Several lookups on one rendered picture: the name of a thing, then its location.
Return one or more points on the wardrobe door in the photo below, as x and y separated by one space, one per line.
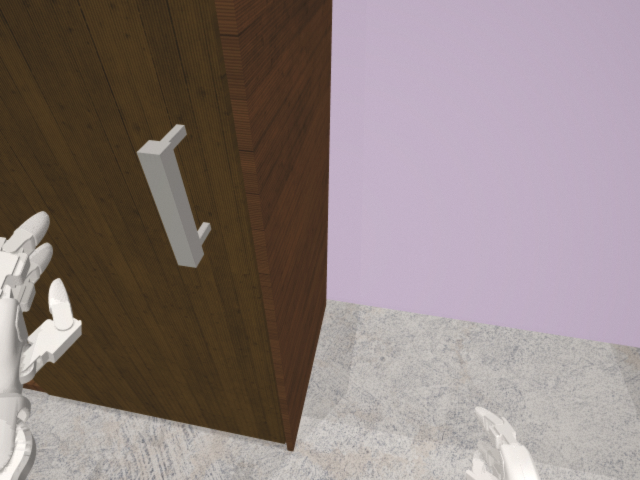
84 84

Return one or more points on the left robot forearm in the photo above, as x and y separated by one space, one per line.
17 444

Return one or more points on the left robot hand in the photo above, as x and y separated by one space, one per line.
20 268

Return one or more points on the right robot hand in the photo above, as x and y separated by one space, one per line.
512 462

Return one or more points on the handle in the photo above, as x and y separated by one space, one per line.
161 170

